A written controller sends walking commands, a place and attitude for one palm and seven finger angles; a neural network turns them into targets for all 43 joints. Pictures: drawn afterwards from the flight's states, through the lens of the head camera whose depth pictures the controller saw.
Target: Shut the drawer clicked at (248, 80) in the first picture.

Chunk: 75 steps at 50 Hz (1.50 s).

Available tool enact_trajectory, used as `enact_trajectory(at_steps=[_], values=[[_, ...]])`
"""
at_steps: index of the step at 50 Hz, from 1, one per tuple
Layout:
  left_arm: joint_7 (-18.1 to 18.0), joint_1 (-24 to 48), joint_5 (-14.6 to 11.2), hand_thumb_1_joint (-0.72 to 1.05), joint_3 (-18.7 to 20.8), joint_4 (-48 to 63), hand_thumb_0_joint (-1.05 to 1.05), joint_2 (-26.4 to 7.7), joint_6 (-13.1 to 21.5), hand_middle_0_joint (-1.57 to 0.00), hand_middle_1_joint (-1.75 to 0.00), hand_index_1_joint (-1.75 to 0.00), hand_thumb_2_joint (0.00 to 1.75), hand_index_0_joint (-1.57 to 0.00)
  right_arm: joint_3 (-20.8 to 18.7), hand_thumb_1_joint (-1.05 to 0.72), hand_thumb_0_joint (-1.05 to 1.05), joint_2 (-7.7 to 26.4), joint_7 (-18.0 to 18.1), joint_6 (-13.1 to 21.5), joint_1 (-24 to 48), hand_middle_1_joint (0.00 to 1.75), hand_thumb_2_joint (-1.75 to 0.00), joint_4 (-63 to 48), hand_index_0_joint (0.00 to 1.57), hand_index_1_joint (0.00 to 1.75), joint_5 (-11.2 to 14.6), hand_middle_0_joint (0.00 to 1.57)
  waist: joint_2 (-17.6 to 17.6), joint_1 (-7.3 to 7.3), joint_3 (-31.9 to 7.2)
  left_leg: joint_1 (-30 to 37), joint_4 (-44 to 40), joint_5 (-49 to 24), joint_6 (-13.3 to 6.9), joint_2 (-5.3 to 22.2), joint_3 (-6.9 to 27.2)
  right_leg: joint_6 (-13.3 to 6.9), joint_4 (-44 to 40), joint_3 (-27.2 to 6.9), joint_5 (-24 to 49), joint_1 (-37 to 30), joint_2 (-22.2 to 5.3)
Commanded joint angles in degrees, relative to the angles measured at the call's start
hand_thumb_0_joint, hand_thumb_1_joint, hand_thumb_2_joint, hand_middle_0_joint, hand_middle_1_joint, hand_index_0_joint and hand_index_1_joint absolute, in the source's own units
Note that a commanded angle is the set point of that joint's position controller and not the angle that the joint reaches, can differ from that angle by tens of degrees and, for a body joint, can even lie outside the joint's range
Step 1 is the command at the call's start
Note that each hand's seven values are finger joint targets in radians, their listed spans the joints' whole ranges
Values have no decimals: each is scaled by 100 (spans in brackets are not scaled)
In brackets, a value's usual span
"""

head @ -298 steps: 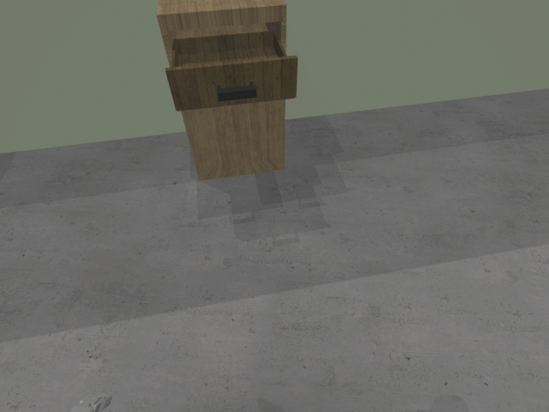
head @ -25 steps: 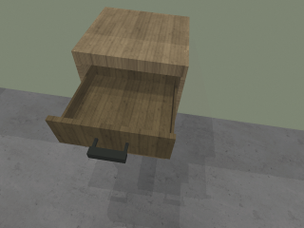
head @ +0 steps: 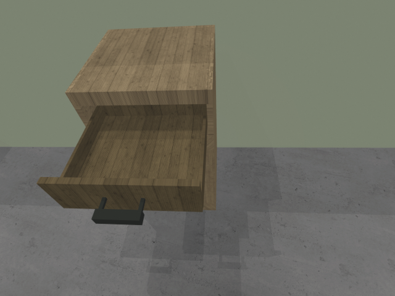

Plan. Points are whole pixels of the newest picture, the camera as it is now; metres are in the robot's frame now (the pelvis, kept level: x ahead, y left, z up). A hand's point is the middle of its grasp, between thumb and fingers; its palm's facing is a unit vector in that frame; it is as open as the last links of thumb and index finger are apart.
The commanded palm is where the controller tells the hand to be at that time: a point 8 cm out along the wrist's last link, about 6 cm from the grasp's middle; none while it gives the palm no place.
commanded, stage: come to a stop and stand still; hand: left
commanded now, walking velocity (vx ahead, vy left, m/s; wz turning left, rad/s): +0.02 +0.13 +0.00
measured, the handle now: (120, 208) +0.34 +0.23 -0.09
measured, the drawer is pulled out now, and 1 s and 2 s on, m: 0.30 0.30 0.30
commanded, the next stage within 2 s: look again from close up in 0.46 s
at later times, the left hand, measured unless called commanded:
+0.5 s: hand out of the picture -0.05 +0.21 -0.18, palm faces +0.08 -0.98 -0.19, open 7.4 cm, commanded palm none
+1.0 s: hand out of the picture +0.01 +0.18 -0.17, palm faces +0.04 -0.97 -0.24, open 7.3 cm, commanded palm none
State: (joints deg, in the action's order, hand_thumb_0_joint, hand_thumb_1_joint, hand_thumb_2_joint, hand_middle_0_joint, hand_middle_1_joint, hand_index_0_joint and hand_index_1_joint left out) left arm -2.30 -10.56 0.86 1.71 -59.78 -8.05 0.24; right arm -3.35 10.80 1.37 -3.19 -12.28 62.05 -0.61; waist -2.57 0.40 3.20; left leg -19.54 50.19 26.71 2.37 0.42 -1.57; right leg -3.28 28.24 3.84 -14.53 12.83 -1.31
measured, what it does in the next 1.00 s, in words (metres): steps on the spot: left foot, then right foot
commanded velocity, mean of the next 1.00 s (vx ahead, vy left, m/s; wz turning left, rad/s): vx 0.05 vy -0.02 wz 0.00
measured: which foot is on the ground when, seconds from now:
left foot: up 0.00-0.26, down 0.28-1.00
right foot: down 0.00-0.32, up 0.34-0.54, down 0.56-1.00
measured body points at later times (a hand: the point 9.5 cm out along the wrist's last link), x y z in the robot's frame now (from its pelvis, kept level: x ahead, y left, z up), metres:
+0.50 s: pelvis -0.03 +0.02 +0.00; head -0.03 +0.03 +0.45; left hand -0.05 +0.26 -0.16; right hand -0.05 -0.18 -0.16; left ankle -0.07 +0.17 -0.74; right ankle -0.05 -0.07 -0.72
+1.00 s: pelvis +0.00 +0.01 +0.00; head +0.01 -0.02 +0.44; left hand +0.01 +0.23 -0.15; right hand -0.01 -0.21 -0.18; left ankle -0.05 +0.14 -0.74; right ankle -0.04 -0.07 -0.74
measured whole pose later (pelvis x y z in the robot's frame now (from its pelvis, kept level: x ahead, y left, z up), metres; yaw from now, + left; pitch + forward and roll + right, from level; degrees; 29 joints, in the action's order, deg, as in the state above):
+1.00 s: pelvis +0.00 +0.01 +0.00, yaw +0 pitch +0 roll +1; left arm -2.8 -16.5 0.1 -0.1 -63.0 -7.8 2.2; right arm 1.3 8.9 2.0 1.1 -16.8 64.3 -1.0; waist -2.6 0.4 0.8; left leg -6.9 26.0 18.5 1.2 1.5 -2.4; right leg -3.9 27.5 3.7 -18.5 8.7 2.2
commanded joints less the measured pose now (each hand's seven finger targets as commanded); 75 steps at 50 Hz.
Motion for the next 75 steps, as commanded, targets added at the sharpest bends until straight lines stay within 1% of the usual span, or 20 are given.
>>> enact_trajectory(at_steps=[1, 7, 12, 16, 23, 26, 27, 28, 29, 30, 34, 38, 41, 60, 61, 62, 65, 69, 72, 75], values=[[-40, -408, 27, 90, 264, 239, 0, -1162, 42, -20, -30, -30, 90, -20, -73, -90, 0, 319, -26, 30, -137, 30, -90, -325, 20, 30, 3, 20, 1025, -214, -308, -370, 332, -133, 85, 155, 257, -751, -965, -1276, 3016, -592, -1676], [2, -526, 76, 90, 337, 223, 0, -1281, -1, -20, -30, -30, 90, -20, -16, -90, 0, 258, -67, 119, -115, 30, -90, -420, 20, 30, 15, 20, 1272, -354, -378, 81, -946, -116, -10, 99, 82, -740, -1336, -1562, 1070, -495, -1543], [55, -185, 3, 90, 226, 101, 0, -963, -47, -20, -30, -30, 90, -20, 100, -90, 0, 144, -23, 272, -991, 30, -90, -50, 20, 30, -24, 20, 1074, 70, -251, 1838, -3061, -1118, -193, 91, 28, -55, -1347, -1088, -1364, 865, -761], [154, -192, 62, 90, 127, 58, 0, -456, -111, -20, -30, -30, 90, -20, 49, -90, 0, 764, 23, 337, -510, 30, -90, -178, 20, 30, -124, 20, -1102, -38, 502, -160, -4722, 1733, -826, 1467, 1921, 369, 704, 32, -615, 557, 93], [221, -439, 25, 90, 53, -103, 0, -306, 11, -20, -30, -30, 90, -20, 92, -90, 0, 560, 118, 448, -693, 30, -90, -33, 20, 30, -99, 20, -617, 15, 382, 940, -3896, -1475, -1069, 1269, 1189, 386, 1003, -94, -943, 941, -33], [152, -1063, -19, 90, 46, -378, 0, -348, 129, -20, -30, -30, 90, -20, 108, -90, 0, 398, 143, 463, -833, 30, -90, 98, 20, 30, -29, 20, -207, -174, -212, 1013, -2815, -2637, -723, 856, 735, 366, -759, -190, 462, -357, -66], [103, -1180, -26, 90, 64, -476, 0, -581, 164, -20, -30, -30, 90, -20, 145, -90, 0, 191, 128, 495, -917, 30, -90, 110, 20, 30, 26, 20, 316, -143, -260, 484, -2501, -2268, -479, 573, 478, 242, -898, -785, 1217, -989, -474], [-179, -1749, 30, 90, 20, -751, 0, -778, 201, -20, -30, -30, 90, -20, 166, -90, 0, 303, 49, 589, 52, 30, -90, -309, 20, 30, 55, 20, 382, -479, 238, 276, -1435, -1454, -159, 312, 29, 260, -843, -1208, 3395, -312, -943], [-119, -1370, 29, 90, -22, -496, 0, -891, 287, -20, -30, -30, 90, -20, 213, -90, 0, -85, 7, 456, -506, 30, -90, -354, 20, 30, 17, 20, 965, 17, -258, 182, -1109, -31, -261, 246, 81, -131, -1091, -1449, 1432, -268, -1163], [-95, -1135, 47, 90, -6, -337, 0, -753, 321, -20, -30, -30, 90, -20, 227, -90, 0, -21, -51, 401, -633, 30, -90, -314, 20, 30, -20, 20, 1181, -6, -308, 147, -806, -17, -307, 251, 57, -357, -1296, -1537, 441, -31, -1100], [-96, -848, 14, 90, -27, -157, 0, -632, 398, -20, -30, -30, 90, -20, 326, -90, 0, -213, -52, 492, -1108, 30, -90, -135, 20, 30, -11, 20, 699, 238, -627, 839, -2088, -930, -262, 225, -94, -458, -531, -1012, 2446, -429, -905], [-78, -974, -18, 90, -115, -199, 0, -400, 282, -20, -30, -30, 90, -20, 346, -90, 0, 80, 43, 541, -1030, 30, -90, 3, 20, 30, -12, 20, -138, 62, 16, 766, -2400, -2764, -397, 642, 263, -72, -241, -681, 1932, -237, -438], [-66, -1057, -40, 90, -110, -239, 0, -494, 262, -20, -30, -30, 90, -20, 376, -90, 0, 60, 72, 489, -955, 30, -90, 0, 20, 30, 0, 20, 344, 47, 120, 768, -2498, -2259, -352, 557, 203, -82, -429, -747, 1999, -311, -503], [-45, -988, -52, 90, -97, -92, 0, -714, 201, -20, -30, -30, 90, -20, 405, -90, 0, 246, 79, 452, -812, 30, -90, 136, 20, 30, -7, 20, 293, -18, -59, 1086, -2861, -2337, -304, 540, 185, -19, -645, -750, 2259, -621, -563], [-271, -1555, 25, 90, 11, -363, 0, -914, 324, -20, -30, -30, 90, -20, 280, -90, 0, 402, 48, 492, -103, 30, -90, -260, 20, 30, 56, 20, 1408, -374, 314, -3, -1212, -1627, -176, 405, -193, 655, -563, -1249, 5924, -789, -990], [-249, -1724, 38, 90, 14, -304, 0, -1147, 346, -20, -30, -30, 90, -20, 308, -90, 0, 334, 44, 448, -132, 30, -90, -532, 20, 30, 84, 20, 1345, -238, -3, -335, -898, -479, -216, 149, -37, 480, -388, -1336, 7764, -1526, -1477], [-140, -1192, 2, 90, -123, 79, 0, -862, 249, -20, -30, -30, 90, -20, 277, -90, 0, 29, 16, 396, -532, 30, -90, -486, 20, 30, 48, 20, 552, 69, -968, 409, -1365, -540, -310, 95, -103, -360, -86, -849, 5686, -1257, -1209], [-65, -781, -28, 90, -153, 139, 0, -691, 88, -20, -30, -30, 90, -20, 252, -90, 0, 314, -18, 318, -630, 30, -90, -415, 20, 30, -30, 20, 167, 117, 292, 651, -2446, -1053, -407, 507, 328, -27, -728, -769, -120, 463, -556], [-49, -833, 17, 90, -121, 149, 0, -703, 52, -20, -30, -30, 90, -20, 261, -90, 0, 403, -52, 332, -591, 30, -90, -459, 20, 30, -62, 20, -425, 71, 635, 192, -2867, -503, -486, 532, 619, -23, -767, -764, -1048, 554, -378], [-7, -1072, 23, 90, -151, 75, 0, -588, 65, -20, -30, -30, 90, -20, 265, -90, 0, 466, -42, 377, -548, 30, -90, -523, 20, 30, -50, 20, 35, -33, 402, 67, -3175, -210, -568, 546, 821, 56, -607, -597, -695, 175, -291]])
